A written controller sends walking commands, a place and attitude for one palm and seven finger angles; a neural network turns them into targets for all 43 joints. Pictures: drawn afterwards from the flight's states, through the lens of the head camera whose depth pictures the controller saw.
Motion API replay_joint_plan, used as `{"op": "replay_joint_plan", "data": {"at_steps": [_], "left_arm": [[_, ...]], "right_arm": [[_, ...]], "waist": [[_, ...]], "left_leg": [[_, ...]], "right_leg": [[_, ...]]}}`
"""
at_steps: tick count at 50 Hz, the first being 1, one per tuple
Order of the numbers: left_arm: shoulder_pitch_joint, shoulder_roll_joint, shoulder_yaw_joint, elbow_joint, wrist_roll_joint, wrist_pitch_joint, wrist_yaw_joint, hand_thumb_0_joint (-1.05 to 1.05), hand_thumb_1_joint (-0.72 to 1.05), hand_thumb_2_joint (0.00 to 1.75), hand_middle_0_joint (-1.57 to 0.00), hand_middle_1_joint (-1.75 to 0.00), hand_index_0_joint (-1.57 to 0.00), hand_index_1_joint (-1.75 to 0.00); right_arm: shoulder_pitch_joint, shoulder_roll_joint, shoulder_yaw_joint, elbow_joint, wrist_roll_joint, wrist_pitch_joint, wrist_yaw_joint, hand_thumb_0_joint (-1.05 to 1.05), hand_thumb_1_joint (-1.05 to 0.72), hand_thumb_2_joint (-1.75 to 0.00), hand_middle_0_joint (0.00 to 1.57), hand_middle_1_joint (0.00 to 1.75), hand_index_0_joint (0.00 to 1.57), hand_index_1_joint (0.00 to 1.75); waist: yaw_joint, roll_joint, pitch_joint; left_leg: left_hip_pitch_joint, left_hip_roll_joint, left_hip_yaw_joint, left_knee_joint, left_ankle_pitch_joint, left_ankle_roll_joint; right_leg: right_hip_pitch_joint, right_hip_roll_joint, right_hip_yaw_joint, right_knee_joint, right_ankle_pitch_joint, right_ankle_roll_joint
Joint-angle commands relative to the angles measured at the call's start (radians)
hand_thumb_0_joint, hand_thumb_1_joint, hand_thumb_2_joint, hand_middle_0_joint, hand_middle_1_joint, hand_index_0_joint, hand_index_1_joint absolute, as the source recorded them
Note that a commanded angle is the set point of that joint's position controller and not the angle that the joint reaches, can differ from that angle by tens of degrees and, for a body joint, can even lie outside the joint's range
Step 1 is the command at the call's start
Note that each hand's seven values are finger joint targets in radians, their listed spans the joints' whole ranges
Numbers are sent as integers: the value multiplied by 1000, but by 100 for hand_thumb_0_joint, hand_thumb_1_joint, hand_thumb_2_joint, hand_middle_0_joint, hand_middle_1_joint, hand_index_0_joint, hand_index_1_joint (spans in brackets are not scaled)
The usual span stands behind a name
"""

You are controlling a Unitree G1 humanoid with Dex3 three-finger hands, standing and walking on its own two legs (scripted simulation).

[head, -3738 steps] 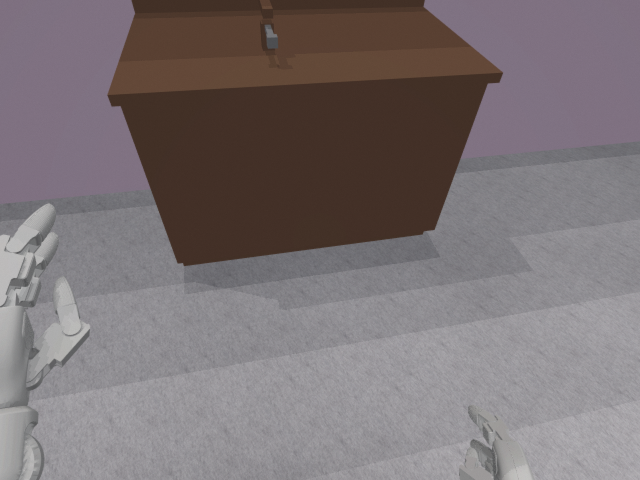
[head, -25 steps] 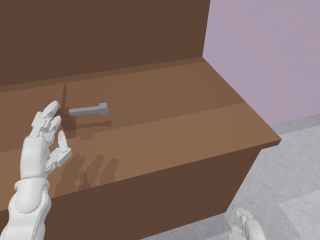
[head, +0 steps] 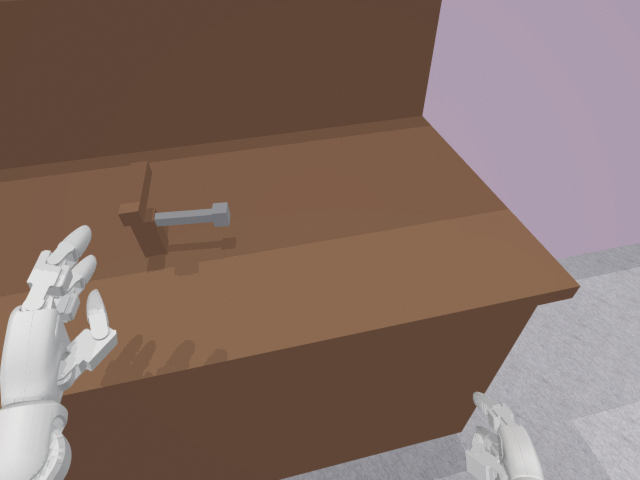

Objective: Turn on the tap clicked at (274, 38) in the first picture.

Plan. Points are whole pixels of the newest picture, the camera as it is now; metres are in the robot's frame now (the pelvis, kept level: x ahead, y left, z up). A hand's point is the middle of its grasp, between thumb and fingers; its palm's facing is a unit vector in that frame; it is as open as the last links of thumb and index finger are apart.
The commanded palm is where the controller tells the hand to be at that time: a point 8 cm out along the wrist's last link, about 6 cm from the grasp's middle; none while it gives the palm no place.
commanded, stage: draw the hand back beside the body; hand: left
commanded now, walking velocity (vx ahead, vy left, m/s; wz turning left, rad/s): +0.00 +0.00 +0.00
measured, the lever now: (221, 214) +0.48 +0.24 +0.07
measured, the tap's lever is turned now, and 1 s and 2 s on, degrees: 83 83 83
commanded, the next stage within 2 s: step back with the hand held close in 0.10 s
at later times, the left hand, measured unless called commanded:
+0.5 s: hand (124, 337) +0.20 +0.23 +0.14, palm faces +0.30 -0.87 -0.39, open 7.4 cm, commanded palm +0.15 +0.28 +0.17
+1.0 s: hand (77, 381) +0.15 +0.25 +0.15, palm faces +0.37 -0.84 -0.40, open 7.4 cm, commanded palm +0.09 +0.30 +0.17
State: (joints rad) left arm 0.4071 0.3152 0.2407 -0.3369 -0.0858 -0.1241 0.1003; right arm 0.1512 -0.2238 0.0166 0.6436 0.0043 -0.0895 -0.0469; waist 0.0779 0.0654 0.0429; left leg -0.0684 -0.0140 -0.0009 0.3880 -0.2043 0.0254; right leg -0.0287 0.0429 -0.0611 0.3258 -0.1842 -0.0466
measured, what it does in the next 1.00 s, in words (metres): shifts its weight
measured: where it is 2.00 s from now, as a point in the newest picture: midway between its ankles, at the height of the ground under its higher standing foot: outside the picture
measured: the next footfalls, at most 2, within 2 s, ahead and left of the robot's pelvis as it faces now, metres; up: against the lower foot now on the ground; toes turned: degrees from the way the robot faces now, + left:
right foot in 1.44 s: -0.16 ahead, -0.13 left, +0.00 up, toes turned -1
left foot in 1.66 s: -0.13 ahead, +0.07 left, +0.00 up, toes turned +0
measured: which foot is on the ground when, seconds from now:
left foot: down 0.00-1.00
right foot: down 0.00-1.00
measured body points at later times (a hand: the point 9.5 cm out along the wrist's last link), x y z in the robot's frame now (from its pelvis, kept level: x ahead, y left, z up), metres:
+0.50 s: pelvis -0.02 +0.01 +0.00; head +0.00 -0.01 +0.45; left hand +0.18 +0.28 +0.16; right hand +0.17 -0.23 -0.09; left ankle +0.01 +0.10 -0.75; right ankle +0.01 -0.09 -0.75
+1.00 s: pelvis -0.07 +0.02 -0.02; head -0.04 +0.02 +0.43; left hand +0.12 +0.29 +0.17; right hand +0.11 -0.21 -0.10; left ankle +0.01 +0.10 -0.74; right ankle +0.01 -0.09 -0.75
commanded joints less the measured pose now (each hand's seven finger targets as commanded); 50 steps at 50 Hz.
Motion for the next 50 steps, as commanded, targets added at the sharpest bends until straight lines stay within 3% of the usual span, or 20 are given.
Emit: {"op": "replay_joint_plan", "data": {"at_steps": [1,3,6,10,11,12,14,15,19,22,24,26,27,34,39,42,45,47,48,50], "left_arm": [[-132,168,93,-198,-5,-62,18,0,90,90,-20,-30,-20,-30],[-141,174,97,-229,0,-70,18,0,90,90,-20,-30,-20,-30],[-131,179,100,-247,1,-69,20,0,90,90,-20,-30,-20,-30],[-108,182,111,-229,-2,-65,19,0,90,90,-20,-30,-20,-30],[-161,235,157,-285,-7,-72,24,0,90,90,-20,-30,-20,-30],[-351,381,305,-372,-12,-120,39,0,90,90,-20,-30,-20,-30],[-110,235,207,-191,-1,-114,22,0,90,90,-20,-30,-20,-30],[-70,195,174,-175,3,-102,13,0,90,90,-20,-30,-20,-30],[26,160,134,-227,4,-98,7,0,90,90,-20,-30,-20,-30],[36,215,176,-323,10,-96,21,0,90,90,-20,-30,-20,-30],[53,234,200,-341,15,-97,30,0,90,90,-20,-30,-20,-30],[46,261,227,-379,17,-102,40,0,90,90,-20,-30,-20,-30],[28,288,247,-412,19,-105,46,0,90,90,-20,-30,-20,-30],[42,219,206,-391,35,-111,62,0,90,90,-20,-30,-20,-30],[42,197,197,-359,54,-106,66,0,90,90,-20,-30,-20,-30],[3,218,210,-382,64,-102,69,0,90,90,-20,-30,-20,-30],[-6,211,196,-377,61,-104,72,0,90,90,-20,-30,-20,-30],[-22,243,208,-428,54,-104,81,0,90,90,-20,-30,-20,-30],[-10,223,195,-420,48,-104,84,0,90,90,-20,-30,-20,-30],[2,240,206,-440,41,-106,92,0,90,90,-20,-30,-20,-30]], "right_arm": [[-152,-103,-39,-168,0,-53,-13,0,-90,-90,20,30,20,30],[-153,-101,-37,-167,0,-54,-12,0,-90,-90,20,30,20,30],[-152,-97,-33,-164,-1,-59,-9,0,-90,-90,20,30,20,30],[-153,-98,-34,-165,-3,-59,-10,0,-90,-90,20,30,20,30],[-153,-102,-35,-169,-2,-60,-10,0,-90,-90,20,30,20,30],[-158,-92,-11,-239,16,-48,-17,0,-90,-90,20,30,20,30],[-124,-86,-18,-173,-1,-25,-16,0,-90,-90,20,30,20,30],[-109,-94,-27,-188,1,-13,-11,0,-90,-90,20,30,20,30],[-96,-113,-41,-227,6,8,-13,0,-90,-90,20,30,20,30],[-103,-119,-45,-247,5,17,-22,0,-90,-90,20,30,20,30],[-95,-116,-51,-256,7,23,-27,0,-90,-90,20,30,20,30],[-92,-114,-55,-260,7,23,-33,0,-90,-90,20,30,20,30],[-100,-118,-55,-260,6,22,-36,0,-90,-90,20,30,20,30],[-71,-127,-60,-254,7,0,-39,0,-90,-90,20,30,20,30],[-56,-133,-61,-253,8,-10,-40,0,-90,-90,20,30,20,30],[-58,-133,-62,-252,6,-11,-41,0,-90,-90,20,30,20,30],[-47,-122,-59,-244,4,-10,-37,0,-90,-90,20,30,20,30],[-37,-117,-60,-229,0,-8,-34,0,-90,-90,20,30,20,30],[-28,-102,-54,-218,3,-8,-31,0,-90,-90,20,30,20,30],[-24,-95,-51,-216,4,-9,-25,0,-90,-90,20,30,20,30]], "waist": [[-21,-69,-57],[-19,-4,-78],[-16,28,-80],[-15,-12,-68],[-11,-20,-94],[-35,32,28],[-49,-113,-10],[-52,-115,-47],[-48,-4,-177],[-45,-6,-214],[-44,-70,-205],[-48,-79,-195],[-49,-43,-193],[-62,69,-132],[-63,20,-112],[-68,-7,-113],[-71,-77,-98],[-81,-113,-121],[-85,-146,-139],[-91,-158,-166]], "left_leg": [[19,29,-35,-55,63,14],[24,27,-35,-57,71,10],[23,28,-37,-59,85,3],[15,31,-33,-54,100,6],[19,31,-39,-53,106,7],[-62,47,-73,-19,20,17],[-58,53,-88,27,70,21],[-40,62,-81,41,112,18],[-20,95,-69,39,252,18],[-44,108,-85,26,280,18],[-81,115,-97,25,241,19],[-119,114,-107,26,175,19],[-130,116,-118,15,152,22],[-302,146,-174,-64,-202,37],[-433,182,-228,-132,-385,63],[-441,166,-208,-97,-375,64],[-409,126,-157,21,-351,48],[-304,83,-117,166,-261,22],[-263,71,-101,225,-209,10],[-226,55,-84,287,-152,-2]], "right_leg": [[-65,-49,71,-83,27,8],[-51,-51,72,-78,36,3],[-43,-51,69,-72,53,0],[-44,-51,68,-73,69,2],[-28,-52,70,-72,76,2],[-148,-110,193,-104,134,5],[-170,-147,187,-86,244,13],[-163,-154,183,-63,288,17],[-131,-149,143,19,325,33],[-130,-139,134,54,286,34],[-144,-131,134,58,245,34],[-162,-137,148,63,207,30],[-171,-133,150,73,177,27],[-182,-89,134,121,-40,33],[-128,-56,122,191,-88,50],[-135,-68,146,175,-66,44],[-226,-131,211,91,-124,17],[-334,-214,291,14,-143,-35],[-356,-252,300,5,-96,-57],[-370,-296,303,15,-16,-77]]}}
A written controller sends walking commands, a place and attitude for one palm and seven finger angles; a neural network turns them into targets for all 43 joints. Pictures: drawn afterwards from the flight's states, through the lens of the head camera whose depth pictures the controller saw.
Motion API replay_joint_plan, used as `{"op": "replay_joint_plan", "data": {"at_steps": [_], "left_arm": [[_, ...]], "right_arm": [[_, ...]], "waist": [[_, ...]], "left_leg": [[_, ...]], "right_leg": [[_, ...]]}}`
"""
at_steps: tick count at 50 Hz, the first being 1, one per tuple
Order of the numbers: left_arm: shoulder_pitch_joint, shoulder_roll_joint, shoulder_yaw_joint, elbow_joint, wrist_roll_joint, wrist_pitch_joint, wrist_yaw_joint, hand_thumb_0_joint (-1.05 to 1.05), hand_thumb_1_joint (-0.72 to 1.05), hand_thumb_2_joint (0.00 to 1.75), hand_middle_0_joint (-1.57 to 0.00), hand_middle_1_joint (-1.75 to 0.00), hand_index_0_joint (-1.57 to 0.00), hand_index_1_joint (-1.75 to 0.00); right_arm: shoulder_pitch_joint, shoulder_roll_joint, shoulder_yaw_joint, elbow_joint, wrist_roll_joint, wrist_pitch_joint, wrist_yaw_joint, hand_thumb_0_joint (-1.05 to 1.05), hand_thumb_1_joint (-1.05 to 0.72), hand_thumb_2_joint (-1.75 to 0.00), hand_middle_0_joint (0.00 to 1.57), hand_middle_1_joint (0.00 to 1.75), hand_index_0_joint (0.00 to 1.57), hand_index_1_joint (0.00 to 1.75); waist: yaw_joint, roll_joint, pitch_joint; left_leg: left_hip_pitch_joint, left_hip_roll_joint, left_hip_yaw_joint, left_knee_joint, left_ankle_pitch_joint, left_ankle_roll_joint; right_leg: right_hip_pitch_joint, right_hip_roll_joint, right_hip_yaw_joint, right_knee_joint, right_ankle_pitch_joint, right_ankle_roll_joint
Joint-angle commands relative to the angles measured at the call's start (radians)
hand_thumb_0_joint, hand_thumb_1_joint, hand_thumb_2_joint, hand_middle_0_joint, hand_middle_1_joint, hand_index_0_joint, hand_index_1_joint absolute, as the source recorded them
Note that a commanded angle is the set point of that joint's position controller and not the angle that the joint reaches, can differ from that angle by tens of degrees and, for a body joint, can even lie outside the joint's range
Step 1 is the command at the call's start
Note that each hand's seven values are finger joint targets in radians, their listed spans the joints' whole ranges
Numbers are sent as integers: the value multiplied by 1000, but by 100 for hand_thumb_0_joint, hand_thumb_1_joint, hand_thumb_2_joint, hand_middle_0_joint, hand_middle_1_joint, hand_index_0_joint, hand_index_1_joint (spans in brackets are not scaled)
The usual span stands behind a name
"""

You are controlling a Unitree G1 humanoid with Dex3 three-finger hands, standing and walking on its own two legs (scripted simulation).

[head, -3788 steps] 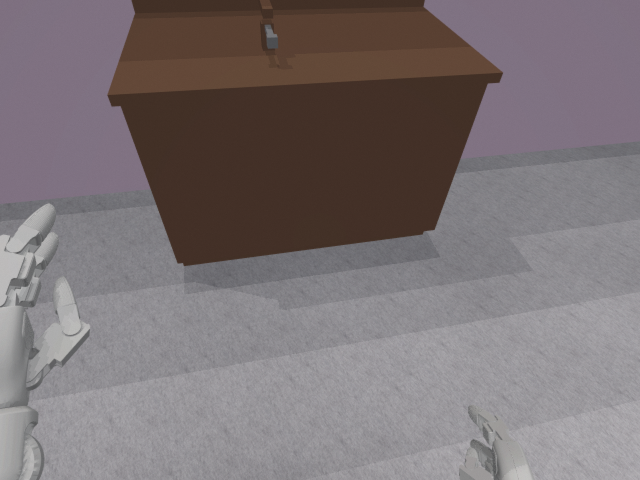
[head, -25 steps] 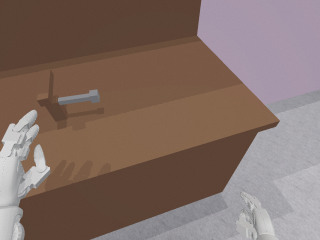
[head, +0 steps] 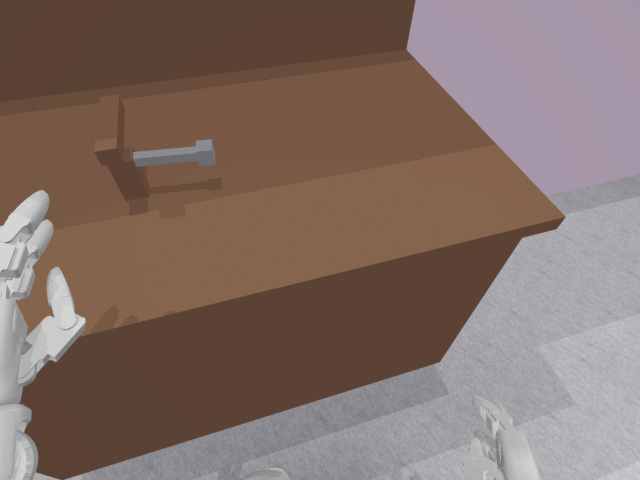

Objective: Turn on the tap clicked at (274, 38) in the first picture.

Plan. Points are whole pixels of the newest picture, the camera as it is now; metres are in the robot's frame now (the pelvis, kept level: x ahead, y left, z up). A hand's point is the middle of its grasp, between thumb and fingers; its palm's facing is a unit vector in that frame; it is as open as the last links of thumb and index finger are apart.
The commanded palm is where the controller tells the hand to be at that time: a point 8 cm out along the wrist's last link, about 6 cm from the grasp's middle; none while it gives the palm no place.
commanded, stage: step back with the hand held close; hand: left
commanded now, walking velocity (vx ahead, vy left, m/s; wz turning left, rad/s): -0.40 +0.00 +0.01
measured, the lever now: (205, 152) +0.55 +0.23 +0.09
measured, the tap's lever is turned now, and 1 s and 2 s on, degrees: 83 83 83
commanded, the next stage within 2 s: stop stepping back and stand still in 0.70 s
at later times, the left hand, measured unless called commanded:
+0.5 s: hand (94, 386) +0.16 +0.20 +0.17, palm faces +0.31 -0.89 -0.33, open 7.4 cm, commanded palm +0.10 +0.25 +0.19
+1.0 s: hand out of the picture +0.03 +0.19 +0.17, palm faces +0.35 -0.82 -0.46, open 7.4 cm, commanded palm -0.01 +0.23 +0.19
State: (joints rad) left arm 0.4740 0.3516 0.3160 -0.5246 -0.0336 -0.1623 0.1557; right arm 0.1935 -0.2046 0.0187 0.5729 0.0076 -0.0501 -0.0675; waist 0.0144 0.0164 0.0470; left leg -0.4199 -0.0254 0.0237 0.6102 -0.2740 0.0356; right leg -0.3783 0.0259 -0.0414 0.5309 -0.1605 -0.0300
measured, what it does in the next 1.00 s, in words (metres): walks backwards: right foot, then left foot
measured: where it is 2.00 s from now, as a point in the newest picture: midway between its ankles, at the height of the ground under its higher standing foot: outside the picture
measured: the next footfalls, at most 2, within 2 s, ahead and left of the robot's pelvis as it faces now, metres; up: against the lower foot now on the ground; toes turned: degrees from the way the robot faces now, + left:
right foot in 0.44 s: -0.09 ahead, -0.15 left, +0.00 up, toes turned -1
left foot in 0.66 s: -0.06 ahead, +0.06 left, +0.00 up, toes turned +0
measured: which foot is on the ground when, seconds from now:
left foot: down 0.00-0.44, up 0.46-0.64, down 0.66-1.00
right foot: down 0.00-0.14, up 0.16-0.42, down 0.44-0.66, up 0.68-0.96, down 0.98-1.00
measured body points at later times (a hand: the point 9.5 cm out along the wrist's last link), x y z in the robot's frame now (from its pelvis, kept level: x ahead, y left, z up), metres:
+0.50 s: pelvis -0.07 -0.02 +0.01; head -0.03 -0.01 +0.45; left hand +0.14 +0.24 +0.18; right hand +0.11 -0.23 -0.09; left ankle +0.05 +0.08 -0.72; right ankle -0.13 -0.15 -0.73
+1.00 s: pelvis -0.17 -0.05 +0.01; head -0.16 -0.04 +0.46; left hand +0.01 +0.23 +0.20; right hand -0.03 -0.28 -0.08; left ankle -0.10 +0.06 -0.73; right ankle -0.14 -0.17 -0.73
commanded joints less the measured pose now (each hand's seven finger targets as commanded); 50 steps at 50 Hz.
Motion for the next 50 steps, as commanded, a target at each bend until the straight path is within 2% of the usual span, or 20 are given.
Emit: {"op": "replay_joint_plan", "data": {"at_steps": [1,5,8,13,18,20,22,23,25,29,30,31,32,33,35,40,44,47,49,50], "left_arm": [[-52,205,133,-263,-14,-68,39,0,90,90,-20,-30,-20,-30],[19,221,179,-301,-16,-81,42,0,90,90,-20,-30,-20,-30],[6,219,211,-291,12,-91,37,0,90,90,-20,-30,-20,-30],[-4,157,141,-217,-13,-68,33,0,90,90,-20,-30,-20,-30],[-105,109,52,-217,-9,-46,18,0,90,90,-20,-30,-20,-30],[-131,135,60,-241,-9,-59,11,0,90,90,-20,-30,-20,-30],[-116,223,124,-291,-9,-87,9,0,90,90,-20,-30,-20,-30],[-119,235,128,-311,-25,-103,9,0,90,90,-20,-30,-20,-30],[-70,249,156,-289,-22,-118,-6,0,90,90,-20,-30,-20,-30],[22,186,167,-188,-29,-107,-18,0,90,90,-20,-30,-20,-30],[20,181,168,-189,-37,-110,-16,0,90,90,-20,-30,-20,-30],[23,183,167,-215,-44,-116,-11,0,90,90,-20,-30,-20,-30],[40,189,152,-236,-45,-111,-6,0,90,90,-20,-30,-20,-30],[36,195,160,-239,-31,-109,-4,0,90,90,-20,-30,-20,-30],[26,164,149,-200,-42,-101,-12,0,90,90,-20,-30,-20,-30],[41,177,138,-360,-27,-49,7,0,90,90,-20,-30,-20,-30],[109,184,155,-329,-28,-21,27,0,90,90,-20,-30,-20,-30],[59,191,164,-220,-14,-14,37,0,90,90,-20,-30,-20,-30],[20,175,130,-137,-4,-22,28,0,90,90,-20,-30,-20,-30],[-27,190,126,-142,-6,-24,22,0,90,90,-20,-30,-20,-30]], "right_arm": [[-69,-115,-54,-146,3,-47,-3,0,-90,-90,20,30,20,30],[-97,-130,-59,-167,4,-44,-7,0,-90,-90,20,30,20,30],[-96,-133,-64,-158,-21,-62,-11,0,-90,-90,20,30,20,30],[-68,-114,-71,-109,-13,-97,-7,0,-90,-90,20,30,20,30],[-83,-116,-49,-72,-21,-101,-1,0,-90,-90,20,30,20,30],[-80,-112,-56,-70,-20,-95,2,0,-90,-90,20,30,20,30],[-77,-83,-54,-72,-20,-74,5,0,-90,-90,20,30,20,30],[-109,-63,-44,-87,-9,-73,-1,0,-90,-90,20,30,20,30],[-148,-90,-70,-117,19,-81,-8,0,-90,-90,20,30,20,30],[-163,-52,-12,-139,10,-36,-11,0,-90,-90,20,30,20,30],[-157,-68,-20,-137,14,-30,-18,0,-90,-90,20,30,20,30],[-148,-88,-33,-144,14,-25,-19,0,-90,-90,20,30,20,30],[-132,-120,-59,-149,17,-35,-16,0,-90,-90,20,30,20,30],[-70,-123,-74,-126,15,-48,3,0,-90,-90,20,30,20,30],[-40,-143,-88,-108,21,-81,24,0,-90,-90,20,30,20,30],[-51,-126,-83,-115,15,-117,22,0,-90,-90,20,30,20,30],[-76,-135,-71,-145,16,-123,8,0,-90,-90,20,30,20,30],[-69,-135,-62,-138,11,-110,-7,0,-90,-90,20,30,20,30],[-64,-125,-71,-121,8,-96,-8,0,-90,-90,20,30,20,30],[-67,-127,-77,-117,9,-90,-6,0,-90,-90,20,30,20,30]], "waist": [[-29,-98,-178],[-15,87,-182],[-15,271,-149],[-3,75,-197],[-3,229,-202],[1,188,-251],[-8,-13,-274],[1,-175,-246],[26,-322,-201],[-34,-64,-170],[-48,-13,-203],[-49,68,-225],[-32,189,-228],[-19,184,-284],[-31,95,-228],[-23,164,-207],[-21,230,-143],[-13,147,-98],[-17,-67,-80],[-24,-224,-64]], "left_leg": [[129,70,-111,63,-67,-13],[22,186,-250,-185,-40,27],[-234,352,-449,-511,-434,103],[214,305,-300,-371,-6,78],[248,245,-220,-400,-30,27],[277,210,-159,-314,20,-21],[312,117,-67,-10,64,-59],[246,40,7,185,-66,-79],[-38,-26,-24,541,-265,-75],[-63,7,26,44,-131,-64],[44,-9,48,-175,62,-70],[240,69,5,-290,424,-49],[479,276,-193,-239,970,16],[548,374,-285,-163,1179,65],[494,363,-223,-216,1008,72],[386,291,-171,-271,791,31],[149,251,-170,-390,5,60],[-27,176,-132,-355,-356,26],[-28,74,-44,-63,-314,-16],[6,19,-51,253,-218,-38]], "right_leg": [[-20,-282,267,-175,-12,-93],[49,-110,129,21,-40,-4],[211,28,89,404,-235,43],[-61,1,85,321,-314,44],[52,22,54,-21,-263,24],[116,3,39,-212,-123,3],[54,-174,174,-325,99,-73],[24,-291,229,-324,314,-111],[129,-347,185,-209,700,-158],[328,-245,95,20,970,-72],[315,-201,78,110,911,-40],[193,-145,55,171,572,0],[-76,-61,50,270,-10,38],[-171,-10,132,378,-398,27],[-227,3,156,481,-395,28],[-92,-22,72,284,-213,55],[79,-30,27,165,-224,49],[295,-12,-17,-74,-156,42],[235,-153,138,-254,-231,-28],[56,-337,425,-396,-376,-117]]}}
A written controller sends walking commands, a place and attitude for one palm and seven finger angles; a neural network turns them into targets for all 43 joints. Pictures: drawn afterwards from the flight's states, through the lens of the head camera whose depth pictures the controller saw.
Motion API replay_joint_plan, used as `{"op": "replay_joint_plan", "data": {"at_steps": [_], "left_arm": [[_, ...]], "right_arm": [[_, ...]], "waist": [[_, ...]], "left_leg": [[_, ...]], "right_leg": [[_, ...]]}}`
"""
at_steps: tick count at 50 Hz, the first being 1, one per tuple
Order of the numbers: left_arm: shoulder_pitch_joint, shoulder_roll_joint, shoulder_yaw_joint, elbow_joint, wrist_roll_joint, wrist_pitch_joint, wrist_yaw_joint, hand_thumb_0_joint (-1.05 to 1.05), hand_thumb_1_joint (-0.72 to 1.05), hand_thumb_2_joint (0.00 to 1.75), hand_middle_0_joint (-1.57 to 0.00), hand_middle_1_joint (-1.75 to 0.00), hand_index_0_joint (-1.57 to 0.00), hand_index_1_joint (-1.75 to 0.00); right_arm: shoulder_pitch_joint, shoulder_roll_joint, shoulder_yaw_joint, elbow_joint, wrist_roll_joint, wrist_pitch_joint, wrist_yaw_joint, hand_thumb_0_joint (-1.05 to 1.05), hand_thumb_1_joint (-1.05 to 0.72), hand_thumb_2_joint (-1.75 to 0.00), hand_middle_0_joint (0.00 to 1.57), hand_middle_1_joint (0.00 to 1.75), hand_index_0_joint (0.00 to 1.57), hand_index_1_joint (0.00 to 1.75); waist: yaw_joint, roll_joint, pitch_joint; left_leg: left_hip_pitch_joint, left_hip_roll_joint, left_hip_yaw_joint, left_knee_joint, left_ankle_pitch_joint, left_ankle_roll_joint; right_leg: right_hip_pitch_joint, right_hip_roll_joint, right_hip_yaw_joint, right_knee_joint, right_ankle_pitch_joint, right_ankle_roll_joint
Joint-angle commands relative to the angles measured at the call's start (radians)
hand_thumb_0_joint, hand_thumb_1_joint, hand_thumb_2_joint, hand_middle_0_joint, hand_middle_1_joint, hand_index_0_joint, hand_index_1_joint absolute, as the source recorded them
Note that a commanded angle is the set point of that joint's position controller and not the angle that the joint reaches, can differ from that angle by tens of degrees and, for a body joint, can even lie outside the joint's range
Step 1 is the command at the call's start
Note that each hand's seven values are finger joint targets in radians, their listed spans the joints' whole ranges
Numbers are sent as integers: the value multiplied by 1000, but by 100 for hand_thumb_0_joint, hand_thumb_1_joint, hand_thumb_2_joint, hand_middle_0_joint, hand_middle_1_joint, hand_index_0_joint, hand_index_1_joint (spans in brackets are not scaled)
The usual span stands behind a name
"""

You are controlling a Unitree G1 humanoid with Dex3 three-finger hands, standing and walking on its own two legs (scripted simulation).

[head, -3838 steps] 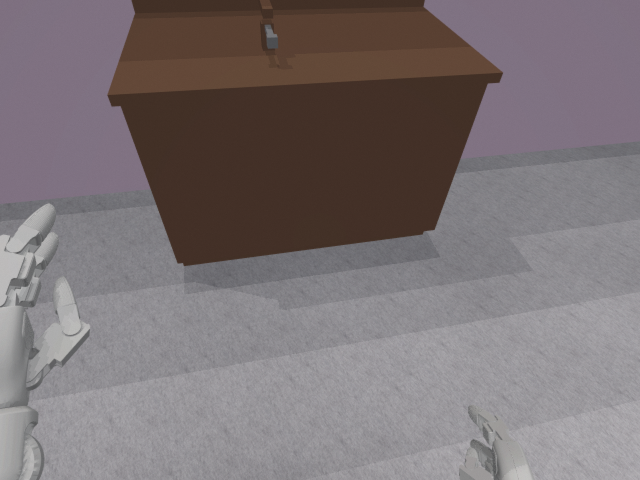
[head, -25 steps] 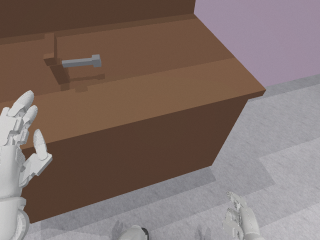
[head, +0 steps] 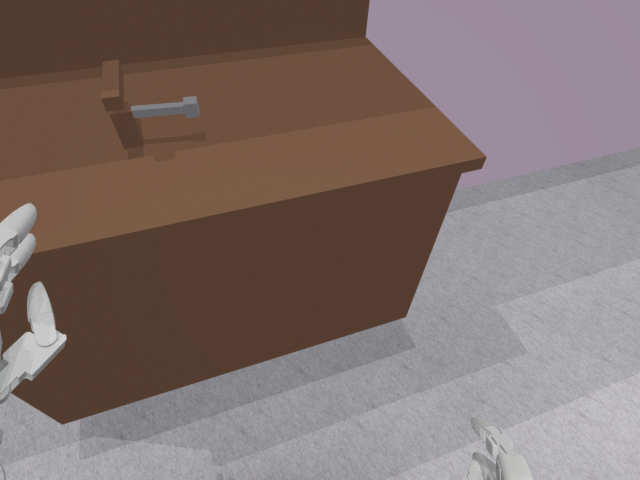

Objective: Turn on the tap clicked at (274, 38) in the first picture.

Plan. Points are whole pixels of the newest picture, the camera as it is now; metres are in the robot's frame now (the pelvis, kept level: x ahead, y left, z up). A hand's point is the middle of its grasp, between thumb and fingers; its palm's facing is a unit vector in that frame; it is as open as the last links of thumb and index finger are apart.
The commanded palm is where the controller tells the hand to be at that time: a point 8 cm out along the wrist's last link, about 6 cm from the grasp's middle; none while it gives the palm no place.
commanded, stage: stop stepping back and stand still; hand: left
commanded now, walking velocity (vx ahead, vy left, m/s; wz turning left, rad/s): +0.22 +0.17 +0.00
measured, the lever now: (191, 107) +0.72 +0.29 +0.08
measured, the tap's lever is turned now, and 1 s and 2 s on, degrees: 83 83 83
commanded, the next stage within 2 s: stand and check the lever's angle in 0.76 s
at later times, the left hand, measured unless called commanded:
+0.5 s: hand (5, 430) +0.13 +0.25 +0.17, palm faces +0.49 -0.79 -0.38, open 7.4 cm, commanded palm +0.07 +0.28 +0.18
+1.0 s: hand (45, 431) +0.13 +0.23 +0.15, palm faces +0.42 -0.83 -0.36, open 7.4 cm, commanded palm +0.08 +0.27 +0.18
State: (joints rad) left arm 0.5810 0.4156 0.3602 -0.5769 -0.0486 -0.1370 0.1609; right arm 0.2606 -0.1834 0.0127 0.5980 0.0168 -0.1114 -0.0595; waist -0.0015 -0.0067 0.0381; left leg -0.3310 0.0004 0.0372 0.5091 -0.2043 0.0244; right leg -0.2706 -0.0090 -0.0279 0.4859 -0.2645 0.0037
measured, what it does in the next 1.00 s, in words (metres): steps on the spot: left foot, then right foot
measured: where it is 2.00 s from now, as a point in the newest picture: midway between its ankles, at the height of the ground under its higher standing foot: outside the picture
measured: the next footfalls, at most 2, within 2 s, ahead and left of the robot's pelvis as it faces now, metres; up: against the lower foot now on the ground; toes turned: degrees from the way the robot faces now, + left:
left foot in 0.26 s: -0.01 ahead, +0.12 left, +0.00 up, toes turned +5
right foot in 0.84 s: +0.01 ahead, -0.11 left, +0.00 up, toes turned +2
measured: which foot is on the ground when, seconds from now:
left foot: down 0.00-0.00, up 0.02-0.24, down 0.26-1.00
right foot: down 0.00-0.66, up 0.68-0.82, down 0.84-1.00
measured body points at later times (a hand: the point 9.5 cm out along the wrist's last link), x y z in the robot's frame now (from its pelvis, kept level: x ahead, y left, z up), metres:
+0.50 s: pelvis -0.07 -0.01 -0.01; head -0.09 -0.03 +0.44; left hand +0.10 +0.28 +0.19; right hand +0.08 -0.25 -0.12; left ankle -0.08 +0.13 -0.70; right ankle +0.01 -0.09 -0.74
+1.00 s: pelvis -0.06 -0.02 +0.00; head -0.06 -0.02 +0.45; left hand +0.11 +0.27 +0.17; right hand +0.12 -0.24 -0.09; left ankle -0.05 +0.11 -0.74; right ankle -0.03 -0.11 -0.74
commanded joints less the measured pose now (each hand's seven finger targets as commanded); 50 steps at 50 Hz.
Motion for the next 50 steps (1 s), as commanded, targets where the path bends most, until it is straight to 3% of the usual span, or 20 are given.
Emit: {"op": "replay_joint_plan", "data": {"at_steps": [1,6,10,11,13,15,19,20,21,22,25,29,31,33,34,35,40,43,46,50], "left_arm": [[-228,139,85,-114,-2,-52,12,0,90,90,-20,-30,-20,-30],[-255,108,55,-31,6,-49,-6,0,90,90,-20,-30,-20,-30],[-146,119,67,-146,3,-59,20,0,90,90,-20,-30,-20,-30],[-141,126,80,-182,0,-63,27,0,90,90,-20,-30,-20,-30],[-155,116,93,-235,-3,-76,32,0,90,90,-20,-30,-20,-30],[-192,159,144,-203,10,-77,33,0,90,90,-20,-30,-20,-30],[-154,79,88,-8,5,-57,19,0,90,90,-20,-30,-20,-30],[-163,71,74,28,7,-52,11,0,90,90,-20,-30,-20,-30],[-176,76,56,51,14,-47,-1,0,90,90,-20,-30,-20,-30],[-195,60,27,54,12,-39,-16,0,90,90,-20,-30,-20,-30],[-292,105,47,4,9,-58,-31,0,90,90,-20,-30,-20,-30],[-296,138,64,-173,7,-70,-8,0,90,90,-20,-30,-20,-30],[-274,135,67,-223,7,-66,13,0,90,90,-20,-30,-20,-30],[-293,122,72,-284,10,-73,30,0,90,90,-20,-30,-20,-30],[-314,146,93,-257,27,-72,40,0,90,90,-20,-30,-20,-30],[-292,173,138,-206,31,-65,37,0,90,90,-20,-30,-20,-30],[-128,56,58,-22,18,-40,10,0,90,90,-20,-30,-20,-30],[-154,64,37,-5,11,-49,-16,0,90,90,-20,-30,-20,-30],[-212,90,51,-98,2,-48,-7,0,90,90,-20,-30,-20,-30],[-205,132,94,-210,-1,-67,16,0,90,90,-20,-30,-20,-30]], "right_arm": [[-152,-141,-65,-126,-5,-31,-15,0,-90,-90,20,30,20,30],[-159,-128,-58,-83,-5,-16,-17,0,-90,-90,20,30,20,30],[-140,-115,-49,-108,-11,-37,-30,0,-90,-90,20,30,20,30],[-126,-126,-50,-114,-15,-41,-33,0,-90,-90,20,30,20,30],[-129,-169,-57,-144,-15,-49,-37,0,-90,-90,20,30,20,30],[-115,-145,-69,-119,0,-69,-32,0,-90,-90,20,30,20,30],[-125,-155,-54,-99,-3,-67,-19,0,-90,-90,20,30,20,30],[-128,-154,-57,-99,-4,-62,-21,0,-90,-90,20,30,20,30],[-133,-152,-68,-102,-4,-54,-19,0,-90,-90,20,30,20,30],[-150,-144,-71,-120,7,-50,-16,0,-90,-90,20,30,20,30],[-116,-141,-65,-68,-8,-42,-4,0,-90,-90,20,30,20,30],[-165,-114,-35,-104,-18,-41,-19,0,-90,-90,20,30,20,30],[-159,-121,-29,-105,-30,-47,-30,0,-90,-90,20,30,20,30],[-159,-148,-23,-126,-32,-57,-29,0,-90,-90,20,30,20,30],[-150,-125,-28,-135,-27,-66,-27,0,-90,-90,20,30,20,30],[-142,-120,-44,-118,-27,-69,-22,0,-90,-90,20,30,20,30],[-139,-125,-36,-120,2,-66,-1,0,-90,-90,20,30,20,30],[-164,-126,-48,-129,-2,-53,10,0,-90,-90,20,30,20,30],[-149,-131,-62,-123,-1,-55,6,0,-90,-90,20,30,20,30],[-177,-136,-50,-132,-16,-52,-14,0,-90,-90,20,30,20,30]], "waist": [[-14,-237,-14],[-44,-169,-91],[-22,-76,-115],[-27,-18,-133],[-22,348,-74],[-27,260,-37],[8,163,5],[17,46,-15],[12,-174,-29],[-2,-287,-24],[-33,-178,-48],[-20,-118,-78],[-24,36,-80],[-17,412,-22],[-18,354,5],[6,206,-54],[2,131,-33],[-22,-141,-33],[-11,-156,-111],[3,55,-144]], "left_leg": [[-119,3,-97,554,-228,-34],[42,34,-23,443,-147,-15],[169,0,58,14,-271,30],[178,7,33,-99,-305,43],[138,246,-338,-329,-470,143],[70,293,-366,-338,-361,186],[-74,176,-157,-120,-267,87],[-126,124,-96,38,-262,66],[-223,26,2,312,-314,33],[-279,-16,-35,548,-319,13],[-160,44,-68,619,-198,-1],[175,53,10,242,-205,17],[256,27,5,12,-236,24],[141,297,-455,-384,-587,114],[9,355,-521,-436,-595,169],[-10,298,-373,-374,-442,150],[-10,166,-171,-186,-225,60],[-44,47,-47,108,-82,-8],[58,38,-49,133,-72,-10],[179,84,-101,-90,62,9]], "right_leg": [[-136,-399,489,-389,-228,-193],[-215,-258,182,-286,-336,-94],[-145,-227,164,-215,-420,-89],[-107,-180,137,-125,-419,-77],[-180,30,-62,299,-254,-4],[-263,11,0,500,-217,9],[77,24,-67,27,-91,2],[182,8,-26,-75,-43,-13],[214,-133,222,-188,-137,-73],[143,-315,525,-309,-207,-130],[-58,-274,429,-325,-461,-140],[-230,-232,186,-275,-389,-127],[-237,-173,143,-141,-425,-97],[-267,25,0,304,-271,-15],[-221,32,61,482,-199,-10],[-138,16,62,512,-163,-3],[79,19,-25,-41,-32,11],[72,-175,276,-226,132,-79],[44,-215,289,-227,30,-111],[60,-99,156,-109,96,-51]]}}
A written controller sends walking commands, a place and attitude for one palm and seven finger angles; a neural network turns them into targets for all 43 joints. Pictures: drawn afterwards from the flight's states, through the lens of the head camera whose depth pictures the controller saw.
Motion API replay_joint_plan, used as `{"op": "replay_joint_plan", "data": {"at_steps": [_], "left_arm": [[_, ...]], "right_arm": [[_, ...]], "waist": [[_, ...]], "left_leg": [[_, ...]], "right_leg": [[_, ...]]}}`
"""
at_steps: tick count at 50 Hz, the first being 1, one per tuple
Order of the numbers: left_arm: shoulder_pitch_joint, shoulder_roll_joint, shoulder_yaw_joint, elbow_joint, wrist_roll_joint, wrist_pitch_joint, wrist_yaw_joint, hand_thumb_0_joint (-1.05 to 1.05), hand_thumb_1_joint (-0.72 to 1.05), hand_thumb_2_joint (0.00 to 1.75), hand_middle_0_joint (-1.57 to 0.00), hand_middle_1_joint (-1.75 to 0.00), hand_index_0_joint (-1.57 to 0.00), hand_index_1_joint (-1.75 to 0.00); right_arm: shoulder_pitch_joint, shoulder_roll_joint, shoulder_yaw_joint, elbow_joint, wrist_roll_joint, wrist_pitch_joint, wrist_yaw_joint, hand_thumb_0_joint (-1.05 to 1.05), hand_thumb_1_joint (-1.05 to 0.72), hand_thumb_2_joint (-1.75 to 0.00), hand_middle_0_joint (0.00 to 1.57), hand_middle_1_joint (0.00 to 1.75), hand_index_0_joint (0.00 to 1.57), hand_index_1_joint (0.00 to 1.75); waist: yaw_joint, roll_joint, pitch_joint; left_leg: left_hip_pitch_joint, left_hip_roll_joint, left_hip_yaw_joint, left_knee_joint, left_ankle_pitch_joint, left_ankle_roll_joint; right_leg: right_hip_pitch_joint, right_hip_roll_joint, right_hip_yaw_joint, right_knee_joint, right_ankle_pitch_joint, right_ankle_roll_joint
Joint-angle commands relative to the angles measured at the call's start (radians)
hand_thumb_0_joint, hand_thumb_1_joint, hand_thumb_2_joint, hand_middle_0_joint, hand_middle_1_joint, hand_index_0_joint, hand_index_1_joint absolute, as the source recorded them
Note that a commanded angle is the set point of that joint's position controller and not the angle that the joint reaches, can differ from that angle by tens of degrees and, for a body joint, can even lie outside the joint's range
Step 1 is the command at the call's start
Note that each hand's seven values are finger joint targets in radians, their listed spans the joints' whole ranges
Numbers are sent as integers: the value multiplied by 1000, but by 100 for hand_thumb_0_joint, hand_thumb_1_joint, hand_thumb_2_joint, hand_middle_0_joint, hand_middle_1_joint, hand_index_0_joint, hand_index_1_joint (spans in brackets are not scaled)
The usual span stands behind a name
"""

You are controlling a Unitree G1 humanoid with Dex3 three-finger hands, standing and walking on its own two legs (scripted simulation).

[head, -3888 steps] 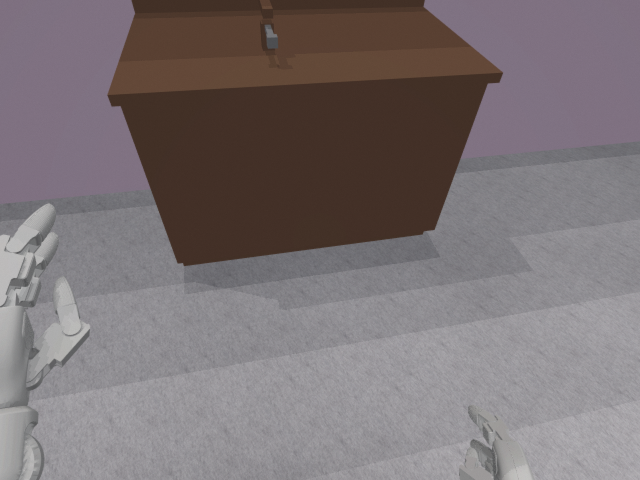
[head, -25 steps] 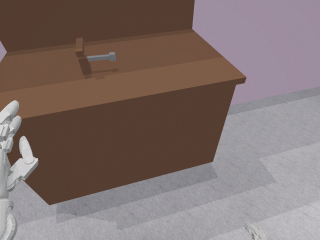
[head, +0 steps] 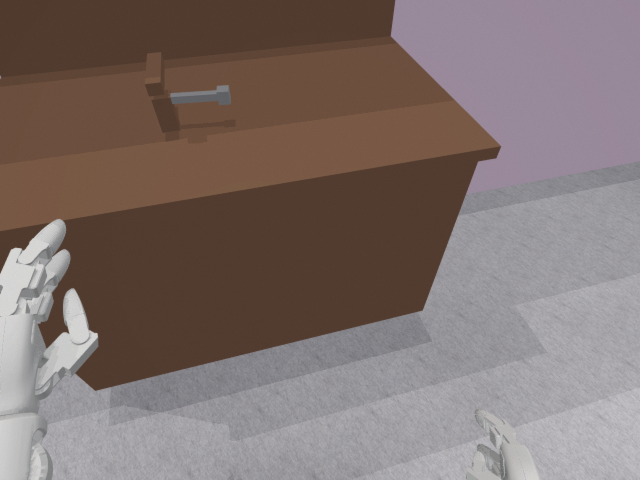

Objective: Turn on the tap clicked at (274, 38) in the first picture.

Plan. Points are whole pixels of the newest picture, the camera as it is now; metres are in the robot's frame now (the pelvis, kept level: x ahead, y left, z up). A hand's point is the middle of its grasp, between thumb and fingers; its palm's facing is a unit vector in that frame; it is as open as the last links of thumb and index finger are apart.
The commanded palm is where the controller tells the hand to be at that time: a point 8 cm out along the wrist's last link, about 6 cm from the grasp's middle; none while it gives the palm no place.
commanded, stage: stand and check the lever's angle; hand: left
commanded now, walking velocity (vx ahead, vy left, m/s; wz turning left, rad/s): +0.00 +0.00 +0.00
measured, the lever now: (223, 95) +0.80 +0.25 +0.08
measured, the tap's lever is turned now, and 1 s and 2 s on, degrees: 83 83 83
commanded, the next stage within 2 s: stand and wait in 0.04 s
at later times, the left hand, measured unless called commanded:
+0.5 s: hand (71, 324) +0.22 +0.25 +0.16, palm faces +0.38 -0.85 -0.36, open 7.4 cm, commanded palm +0.17 +0.29 +0.18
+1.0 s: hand (49, 321) +0.22 +0.27 +0.16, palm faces +0.39 -0.85 -0.35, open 7.4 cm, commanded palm +0.17 +0.31 +0.18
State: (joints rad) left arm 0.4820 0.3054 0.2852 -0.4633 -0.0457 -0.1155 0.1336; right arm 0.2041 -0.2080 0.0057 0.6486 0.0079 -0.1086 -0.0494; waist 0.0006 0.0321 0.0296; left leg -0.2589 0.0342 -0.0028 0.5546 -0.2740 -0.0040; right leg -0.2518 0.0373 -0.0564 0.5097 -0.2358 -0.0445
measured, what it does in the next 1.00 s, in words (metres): stands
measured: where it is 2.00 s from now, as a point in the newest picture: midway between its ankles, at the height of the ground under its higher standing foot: outside the picture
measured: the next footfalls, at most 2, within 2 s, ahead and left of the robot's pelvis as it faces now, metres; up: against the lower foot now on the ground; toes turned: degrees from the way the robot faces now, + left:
none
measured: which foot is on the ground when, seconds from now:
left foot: down 0.00-1.00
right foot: down 0.00-1.00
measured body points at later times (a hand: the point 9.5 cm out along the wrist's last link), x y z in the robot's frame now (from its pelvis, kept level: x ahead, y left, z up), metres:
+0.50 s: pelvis +0.01 +0.01 +0.01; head +0.01 +0.01 +0.46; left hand +0.19 +0.29 +0.18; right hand +0.19 -0.22 -0.07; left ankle +0.02 +0.13 -0.73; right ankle +0.03 -0.09 -0.73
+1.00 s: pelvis +0.01 +0.03 +0.01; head +0.01 +0.03 +0.46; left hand +0.19 +0.31 +0.18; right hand +0.18 -0.20 -0.07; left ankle +0.02 +0.13 -0.73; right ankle +0.03 -0.09 -0.73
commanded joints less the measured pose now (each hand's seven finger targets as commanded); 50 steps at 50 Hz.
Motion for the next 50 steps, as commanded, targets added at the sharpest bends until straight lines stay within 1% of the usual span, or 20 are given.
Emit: {"op": "replay_joint_plan", "data": {"at_steps": [1,2,3,7,10,12,16,17,19,21,22,25,26,27,31,35,37,45,47,50], "left_arm": [[-93,241,174,-322,-2,-89,49,0,90,90,-20,-30,-20,-30],[-78,249,181,-315,1,-84,50,0,90,90,-20,-30,-20,-30],[-79,235,173,-320,0,-86,51,0,90,90,-20,-30,-20,-30],[-41,190,145,-238,-3,-83,45,0,90,90,-20,-30,-20,-30],[-19,180,139,-204,-7,-82,40,0,90,90,-20,-30,-20,-30],[-11,174,130,-198,-9,-79,35,0,90,90,-20,-30,-20,-30],[-46,192,136,-203,-9,-79,36,0,90,90,-20,-30,-20,-30],[-61,215,154,-220,-7,-79,38,0,90,90,-20,-30,-20,-30],[-74,207,145,-215,-7,-80,41,0,90,90,-20,-30,-20,-30],[-87,208,144,-232,-6,-80,43,0,90,90,-20,-30,-20,-30],[-101,217,147,-250,-6,-80,44,0,90,90,-20,-30,-20,-30],[-98,197,130,-235,-6,-79,46,0,90,90,-20,-30,-20,-30],[-95,199,133,-226,-4,-78,47,0,90,90,-20,-30,-20,-30],[-93,193,125,-231,-4,-78,45,0,90,90,-20,-30,-20,-30],[-86,182,119,-208,-2,-79,45,0,90,90,-20,-30,-20,-30],[-64,190,132,-187,-4,-80,43,0,90,90,-20,-30,-20,-30],[-71,196,132,-205,-3,-81,42,0,90,90,-20,-30,-20,-30],[-82,191,129,-209,-3,-89,43,0,90,90,-20,-30,-20,-30],[-97,197,130,-217,1,-91,43,0,90,90,-20,-30,-20,-30],[-85,187,124,-203,-1,-91,43,0,90,90,-20,-30,-20,-30]], "right_arm": [[-125,-118,-46,-187,-7,-55,-28,0,-90,-90,20,30,20,30],[-133,-110,-40,-189,-7,-55,-32,0,-90,-90,20,30,20,30],[-131,-106,-38,-190,-4,-52,-33,0,-90,-90,20,30,20,30],[-124,-116,-49,-195,3,-52,-30,0,-90,-90,20,30,20,30],[-116,-119,-53,-195,5,-45,-27,0,-90,-90,20,30,20,30],[-120,-122,-53,-200,4,-42,-26,0,-90,-90,20,30,20,30],[-132,-120,-46,-204,-1,-31,-30,0,-90,-90,20,30,20,30],[-136,-121,-46,-204,-3,-31,-33,0,-90,-90,20,30,20,30],[-137,-118,-42,-204,-5,-29,-34,0,-90,-90,20,30,20,30],[-136,-116,-43,-203,-6,-29,-35,0,-90,-90,20,30,20,30],[-140,-117,-42,-205,-7,-31,-37,0,-90,-90,20,30,20,30],[-136,-117,-39,-203,-8,-33,-37,0,-90,-90,20,30,20,30],[-136,-116,-39,-201,-8,-32,-37,0,-90,-90,20,30,20,30],[-137,-119,-42,-203,-7,-34,-38,0,-90,-90,20,30,20,30],[-133,-121,-40,-199,-8,-33,-36,0,-90,-90,20,30,20,30],[-134,-119,-39,-200,-7,-27,-38,0,-90,-90,20,30,20,30],[-138,-122,-41,-201,-8,-28,-37,0,-90,-90,20,30,20,30],[-137,-119,-38,-195,-10,-29,-37,0,-90,-90,20,30,20,30],[-140,-122,-41,-196,-10,-30,-38,0,-90,-90,20,30,20,30],[-137,-118,-40,-194,-9,-29,-37,0,-90,-90,20,30,20,30]], "waist": [[5,44,-144],[3,86,-135],[7,95,-143],[2,41,-141],[-1,-14,-154],[-3,-5,-145],[0,-30,-113],[1,-16,-117],[3,1,-109],[4,11,-125],[3,22,-130],[6,38,-124],[6,22,-126],[4,33,-133],[6,24,-123],[7,-8,-124],[5,29,-129],[7,30,-114],[6,50,-111],[6,27,-122]], "left_leg": [[115,72,-87,-143,198,49],[111,78,-96,-152,237,51],[104,85,-96,-155,272,50],[86,62,-75,-137,273,33],[93,55,-55,-125,242,28],[85,50,-56,-131,234,26],[56,44,-55,-150,146,29],[57,42,-58,-153,152,30],[55,40,-54,-157,137,30],[69,37,-49,-154,132,31],[74,36,-53,-158,142,30],[66,39,-60,-178,126,29],[71,40,-58,-179,123,30],[74,40,-60,-183,127,28],[56,47,-70,-209,98,27],[45,48,-69,-213,117,27],[53,44,-65,-209,134,26],[38,47,-69,-229,86,24],[37,45,-74,-238,69,23],[47,43,-63,-221,101,24]], "right_leg": [[52,-111,156,-102,127,12],[51,-96,131,-82,158,22],[80,-90,113,-73,187,29],[119,-94,117,-102,236,26],[117,-101,132,-124,247,27],[111,-105,134,-128,240,24],[82,-101,144,-166,155,26],[86,-104,146,-164,157,22],[81,-102,152,-177,143,23],[88,-103,155,-183,147,22],[92,-103,150,-178,153,20],[97,-91,136,-177,138,24],[95,-90,136,-180,141,25],[102,-90,131,-176,143,24],[100,-77,116,-170,127,29],[114,-77,104,-168,146,33],[114,-81,109,-165,159,29],[109,-73,102,-168,134,32],[107,-71,101,-168,121,30],[114,-75,104,-170,154,32]]}}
